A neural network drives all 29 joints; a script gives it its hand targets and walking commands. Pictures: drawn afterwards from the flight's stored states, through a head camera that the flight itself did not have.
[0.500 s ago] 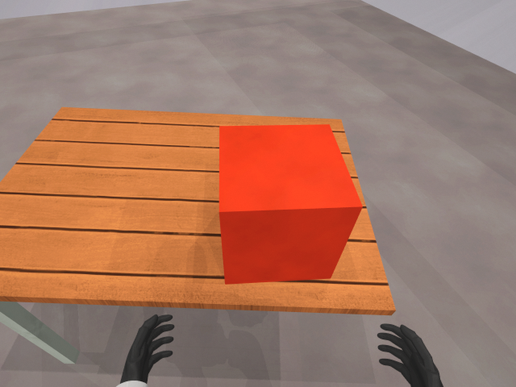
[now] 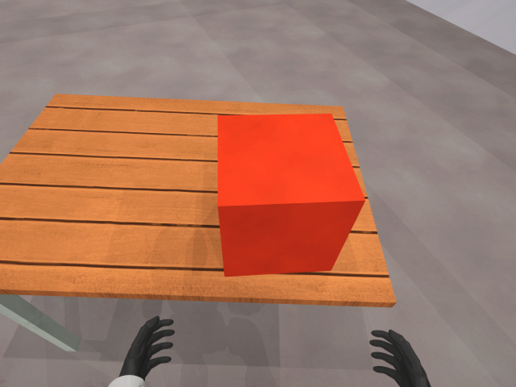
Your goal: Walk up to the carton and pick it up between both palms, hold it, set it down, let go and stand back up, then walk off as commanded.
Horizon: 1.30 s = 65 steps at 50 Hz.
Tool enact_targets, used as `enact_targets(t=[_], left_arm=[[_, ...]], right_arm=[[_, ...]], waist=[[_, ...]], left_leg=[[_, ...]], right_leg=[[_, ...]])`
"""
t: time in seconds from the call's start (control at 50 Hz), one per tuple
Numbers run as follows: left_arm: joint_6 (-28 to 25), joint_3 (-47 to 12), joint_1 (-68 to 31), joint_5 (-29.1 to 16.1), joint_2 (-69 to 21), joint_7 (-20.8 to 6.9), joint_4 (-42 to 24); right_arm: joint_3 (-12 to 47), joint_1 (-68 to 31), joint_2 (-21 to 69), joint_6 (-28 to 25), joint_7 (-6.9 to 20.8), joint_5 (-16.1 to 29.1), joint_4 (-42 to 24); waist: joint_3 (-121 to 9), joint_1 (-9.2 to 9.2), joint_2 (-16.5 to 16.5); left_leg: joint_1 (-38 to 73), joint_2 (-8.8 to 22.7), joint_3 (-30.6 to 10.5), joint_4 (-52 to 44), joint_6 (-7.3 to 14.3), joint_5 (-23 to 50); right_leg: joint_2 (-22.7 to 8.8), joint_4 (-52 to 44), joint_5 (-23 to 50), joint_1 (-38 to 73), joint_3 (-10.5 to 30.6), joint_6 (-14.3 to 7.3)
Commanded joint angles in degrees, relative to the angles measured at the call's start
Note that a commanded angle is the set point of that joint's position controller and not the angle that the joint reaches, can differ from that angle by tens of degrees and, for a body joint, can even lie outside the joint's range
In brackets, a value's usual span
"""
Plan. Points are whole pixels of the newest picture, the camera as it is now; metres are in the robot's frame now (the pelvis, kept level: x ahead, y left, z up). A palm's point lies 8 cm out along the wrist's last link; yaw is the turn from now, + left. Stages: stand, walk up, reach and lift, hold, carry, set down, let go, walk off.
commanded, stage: set down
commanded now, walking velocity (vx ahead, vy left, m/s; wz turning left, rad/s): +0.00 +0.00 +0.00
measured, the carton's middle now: (277, 196) +0.48 +0.01 -0.02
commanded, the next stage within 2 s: let go in 0.44 s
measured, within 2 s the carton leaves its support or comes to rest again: neither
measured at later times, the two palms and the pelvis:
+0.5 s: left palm (134, 365) +0.16 +0.22 -0.07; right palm out of the picture +0.16 -0.21 -0.08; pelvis +0.00 +0.00 +0.00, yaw +0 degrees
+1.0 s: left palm (132, 369) +0.15 +0.23 -0.08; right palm out of the picture +0.16 -0.21 -0.08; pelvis +0.00 +0.00 +0.00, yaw +0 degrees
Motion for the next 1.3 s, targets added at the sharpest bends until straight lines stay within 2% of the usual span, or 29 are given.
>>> enact_targets(t=[0.0,0.06,0.14,0.28,0.46,0.5,0.62,0.94,0.96,0.98,1.0,1.02,1.12,1.18,1.28], left_arm=[[1.1,2.28,-2.39,2.39,8.57,-1.05,-5.28],[1.62,2.43,-2.68,2.32,9.0,-1.29,-6.74],[3.28,2.65,-3.79,2.53,9.6,-2.11,-4.26],[4.19,2.28,-5.06,2.76,9.33,-1.92,-4.88],[4.4,1.9,-5.02,2.58,8.85,-1.92,-3.88],[4.2,1.55,-4.88,2.69,8.5,-1.71,-3.92],[4.15,1.14,-5.48,2.52,8.2,-1.61,-3.61],[3.32,0.63,-5.25,3.07,7.13,-1.07,-2.56],[-1.33,6.32,-1.61,4.91,18.66,0.33,5.0],[-2.91,6.59,0.54,5.16,19.5,0.65,6.98],[-3.84,6.39,-0.22,4.85,19.25,0.48,8.25],[-4.4,6.19,-2.02,5.01,18.23,0.33,9.52],[-5.78,4.32,-5.29,4.74,18.46,-1.04,15.22],[-6.28,3.83,-5.36,4.84,19.78,-1.26,18.79],[-6.64,3.5,-5.46,4.68,21.44,-1.31,23.29]], right_arm=[[-6.9,-1.6,-2.38,0.21,-1.67,-5.88,-2.32],[-7.3,-1.74,-2.13,0.18,-1.97,-6.27,-2.99],[-7.54,-2.68,-1.44,1.37,-2.6,-7.3,-1.27],[-8.55,-4.17,-2.65,1.97,-2.4,-7.56,-0.74],[-8.67,-4.55,-3.96,2.56,-1.96,-7.83,-1.74],[-8.85,-4.76,-4.33,2.42,-1.72,-7.69,-1.81],[-9.23,-5.26,-5.03,2.62,-1.52,-8.07,-1.95],[-9.64,-5.77,-6.69,2.8,-0.68,-8.28,-0.47],[-10.52,-0.21,-16.64,8.48,-1.85,-12.57,-0.17],[-10.53,-0.65,-15.93,11.05,-2.32,-12.31,-1.84],[-10.1,-0.85,-15.32,12.67,-2.56,-11.94,-2.87],[-9.66,-1.56,-14.37,13.64,-2.58,-11.51,-3.08],[-8.76,-0.6,-15.87,15.33,-1.6,-11.17,-2.39],[-8.58,-0.4,-16.81,15.74,-1.26,-11.13,-1.92],[-8.68,-0.46,-18.49,15.82,-1.12,-10.83,-1.36]], waist=[[0.38,-4.72,3.48],[-0.36,-4.64,3.8],[0.9,-4.99,3.66],[0.37,-5.1,5.69],[-0.16,-5.2,3.61],[-0.51,-5.21,4.43],[-0.61,-5.3,3.56],[-0.88,-5.75,4.36],[-8.59,0.54,3.21],[-9.5,-0.71,2.68],[-9.08,-1.05,2.75],[-8.12,-1.12,2.3],[-5.44,-2.25,4.33],[-4.22,-2.42,5.05],[-5.13,-2.66,6.63]], left_leg=[[11.47,-5.24,3.25,-2.58,1.47,11.78],[11.91,-5.23,3.28,-2.19,1.37,12.92],[11.78,-5.28,3.62,-2.12,1.49,11.73],[12.74,-4.93,3.38,-1.6,1.01,12.96],[12.48,-4.81,3.18,-1.31,1.22,13.5],[12.46,-4.84,2.98,-1.2,1.07,14.02],[12.37,-4.58,2.97,-1.26,1.12,13.39],[12.94,-4.2,2.5,-0.85,0.76,14.68],[4.25,2.06,-1.42,5.8,3.21,27.0],[3.13,1.42,-0.46,6.48,3.77,23.69],[2.9,1.55,-0.58,5.87,4.03,21.32],[2.3,1.7,-0.6,5.04,4.07,19.27],[3.7,1.88,-1.64,4.15,4.63,8.37],[3.65,2.07,-2.26,3.36,4.75,6.27],[4.69,2.52,-2.87,2.6,4.73,9.06]], right_leg=[[-1.56,-5.63,11.73,11.16,3.13,1.83],[-1.4,-5.34,12.61,11.64,2.89,1.87],[-1.6,-5.47,11.36,11.23,3.16,2.04],[-1.06,-4.61,11.62,10.64,2.25,1.86],[-0.65,-3.91,12.59,10.92,1.86,2.19],[-0.59,-3.62,13.09,10.83,1.65,2.13],[-0.41,-3.4,11.93,10.0,1.3,2.18],[-0.38,-2.88,13.02,9.11,1.24,2.18],[-7.23,5.16,24.64,14.19,5.19,1.7],[-7.73,5.17,25.26,15.87,5.14,1.89],[-8.17,4.98,24.29,14.72,5.85,1.68],[-8.1,4.58,21.82,13.72,5.46,1.85],[-8.1,0.84,8.6,6.88,6.81,1.06],[-8.17,-0.41,5.51,5.59,7.4,0.8],[-8.5,-0.22,9.82,7.17,7.56,0.5]])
